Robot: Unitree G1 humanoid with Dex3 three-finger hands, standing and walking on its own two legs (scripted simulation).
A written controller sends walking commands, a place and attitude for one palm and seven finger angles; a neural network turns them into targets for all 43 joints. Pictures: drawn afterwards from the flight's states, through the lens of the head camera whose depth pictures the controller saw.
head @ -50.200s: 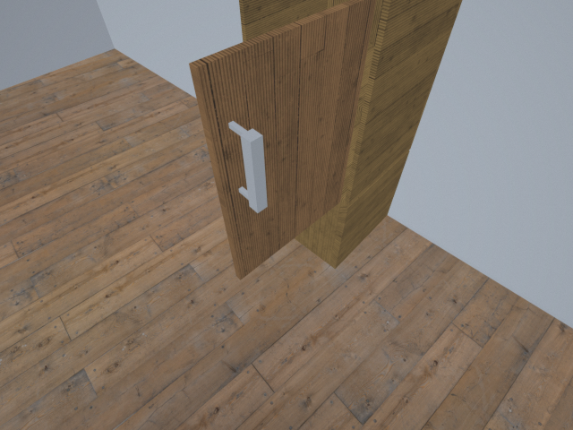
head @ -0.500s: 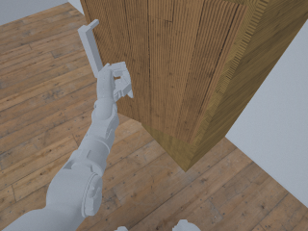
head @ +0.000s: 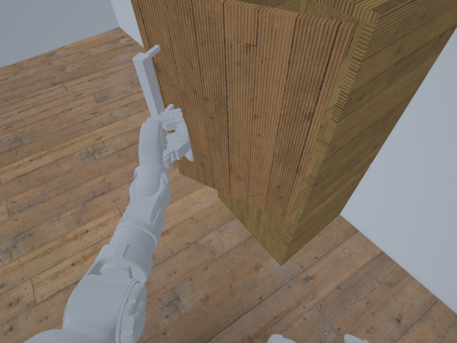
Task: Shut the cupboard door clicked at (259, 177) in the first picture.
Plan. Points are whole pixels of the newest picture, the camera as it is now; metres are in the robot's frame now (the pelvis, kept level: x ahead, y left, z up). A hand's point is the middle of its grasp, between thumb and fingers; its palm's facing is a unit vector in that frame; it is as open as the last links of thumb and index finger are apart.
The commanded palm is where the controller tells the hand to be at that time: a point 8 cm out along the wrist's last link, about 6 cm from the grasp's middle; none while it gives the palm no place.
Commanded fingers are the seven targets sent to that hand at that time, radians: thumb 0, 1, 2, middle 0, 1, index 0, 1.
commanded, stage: draw the hand back to the body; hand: left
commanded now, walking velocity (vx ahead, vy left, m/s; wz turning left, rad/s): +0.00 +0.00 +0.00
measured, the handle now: (157, 87) +0.64 +0.15 +0.08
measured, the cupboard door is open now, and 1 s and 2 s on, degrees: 24 24 24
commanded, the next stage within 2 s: step back with the hand held close in 1.42 s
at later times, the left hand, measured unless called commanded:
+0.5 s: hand (107, 195) +0.31 +0.17 +0.14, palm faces +0.07 -0.98 -0.19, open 3.1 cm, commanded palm +0.27 +0.22 +0.16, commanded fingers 0.00 0.90 0.90 -0.92 -1.08 -0.92 -1.08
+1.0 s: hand out of the picture +0.22 +0.28 +0.19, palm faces +0.43 -0.81 -0.39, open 5.8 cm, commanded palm +0.16 +0.32 +0.21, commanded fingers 0.00 0.90 0.90 -0.23 -0.33 -0.23 -0.33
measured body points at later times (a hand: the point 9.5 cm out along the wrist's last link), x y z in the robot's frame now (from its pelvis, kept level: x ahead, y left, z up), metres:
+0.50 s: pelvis +0.01 +0.02 +0.03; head +0.00 +0.00 +0.48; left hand +0.30 +0.22 +0.15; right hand +0.21 -0.20 -0.05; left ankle +0.01 +0.13 -0.71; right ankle +0.03 -0.11 -0.71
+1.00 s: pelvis +0.03 +0.02 +0.04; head +0.00 -0.01 +0.48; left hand +0.19 +0.32 +0.21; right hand +0.21 -0.19 -0.06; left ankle +0.01 +0.13 -0.71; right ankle +0.03 -0.11 -0.71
